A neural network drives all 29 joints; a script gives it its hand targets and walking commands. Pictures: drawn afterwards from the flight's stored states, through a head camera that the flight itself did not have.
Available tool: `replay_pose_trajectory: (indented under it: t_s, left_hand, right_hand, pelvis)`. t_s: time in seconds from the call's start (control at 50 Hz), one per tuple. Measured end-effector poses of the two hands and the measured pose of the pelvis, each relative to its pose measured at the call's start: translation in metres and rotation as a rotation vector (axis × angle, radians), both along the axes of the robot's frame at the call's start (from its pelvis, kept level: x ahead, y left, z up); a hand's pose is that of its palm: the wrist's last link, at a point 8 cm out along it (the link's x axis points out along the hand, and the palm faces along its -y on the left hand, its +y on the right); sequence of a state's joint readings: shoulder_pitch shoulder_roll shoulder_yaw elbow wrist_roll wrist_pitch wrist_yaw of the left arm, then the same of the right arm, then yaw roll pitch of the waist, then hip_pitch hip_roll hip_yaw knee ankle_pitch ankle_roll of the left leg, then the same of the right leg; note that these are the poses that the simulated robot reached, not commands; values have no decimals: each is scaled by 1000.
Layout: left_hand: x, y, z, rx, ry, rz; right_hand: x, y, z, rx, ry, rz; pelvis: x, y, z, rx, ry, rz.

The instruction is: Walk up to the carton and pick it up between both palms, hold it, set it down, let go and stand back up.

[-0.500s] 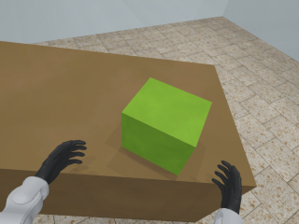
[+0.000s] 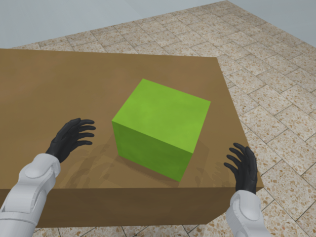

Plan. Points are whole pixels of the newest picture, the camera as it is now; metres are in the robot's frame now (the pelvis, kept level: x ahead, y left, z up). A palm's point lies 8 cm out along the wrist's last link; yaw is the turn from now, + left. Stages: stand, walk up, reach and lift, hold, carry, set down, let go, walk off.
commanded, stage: reach and lift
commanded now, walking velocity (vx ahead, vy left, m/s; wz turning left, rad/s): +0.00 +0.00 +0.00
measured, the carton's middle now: (161, 130) +0.42 +0.00 -0.01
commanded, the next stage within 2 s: none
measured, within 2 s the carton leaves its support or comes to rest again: neither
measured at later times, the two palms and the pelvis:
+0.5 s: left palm (78, 116) +0.37 +0.21 +0.09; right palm (250, 155) +0.29 -0.19 +0.08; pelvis +0.00 -0.02 +0.00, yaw +0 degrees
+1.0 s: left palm (88, 89) +0.43 +0.20 +0.12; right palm (249, 130) +0.34 -0.19 +0.11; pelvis -0.01 +0.00 +0.00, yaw +1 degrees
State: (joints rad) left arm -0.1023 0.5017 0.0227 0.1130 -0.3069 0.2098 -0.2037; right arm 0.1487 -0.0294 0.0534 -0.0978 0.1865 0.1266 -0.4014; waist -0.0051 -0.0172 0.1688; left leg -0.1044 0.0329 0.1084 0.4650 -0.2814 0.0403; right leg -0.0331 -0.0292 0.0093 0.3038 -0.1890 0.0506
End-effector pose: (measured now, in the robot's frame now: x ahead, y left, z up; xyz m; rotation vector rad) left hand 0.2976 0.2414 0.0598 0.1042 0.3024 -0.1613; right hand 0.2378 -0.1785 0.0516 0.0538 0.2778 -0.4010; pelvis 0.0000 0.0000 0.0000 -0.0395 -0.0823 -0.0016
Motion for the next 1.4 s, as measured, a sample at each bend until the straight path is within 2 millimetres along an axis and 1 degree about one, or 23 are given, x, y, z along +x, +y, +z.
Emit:
replay_pose_trajectory:
  t_s: [0.18, 0.38, 0.54, 0.72, 0.92, 1.08, 1.26, 1.34, 1.4]
  left_hand:
    - [33, -16, 15, 1, 14, -2]
    - [58, -25, 23, 14, 32, -5]
    - [80, -28, 32, 8, 15, -8]
    - [106, -31, 47, 0, -2, -10]
    - [128, -39, 58, -3, -3, -14]
    - [146, -51, 65, -9, -7, -12]
    - [164, -70, 75, -16, -18, -6]
    - [170, -79, 76, -15, -17, -3]
    - [172, -86, 73, -15, -10, 0]
  right_hand:
    - [25, -11, 16, 24, 8, -3]
    - [42, -17, 25, 48, 13, -7]
    - [58, -14, 34, 46, -9, -6]
    - [80, -11, 49, 39, -34, -17]
    - [97, -13, 57, 37, -44, -26]
    - [111, -14, 65, 25, -52, -22]
    - [129, -12, 75, 11, -57, -14]
    - [135, -12, 76, 7, -53, -11]
    - [138, -11, 72, 2, -42, -10]
  pelvis:
    - [-1, -16, 1, 11, 8, 0]
    - [-1, -23, 3, 17, 28, 3]
    - [-3, -21, 3, 15, 54, 4]
    - [-5, -14, 3, 7, 86, 5]
    - [-10, -5, 2, -1, 121, 7]
    - [-16, -5, 0, -4, 156, 13]
    - [-19, -9, 0, -5, 196, 20]
    - [-19, -12, -1, -5, 210, 23]
    - [-18, -14, -1, -5, 219, 25]
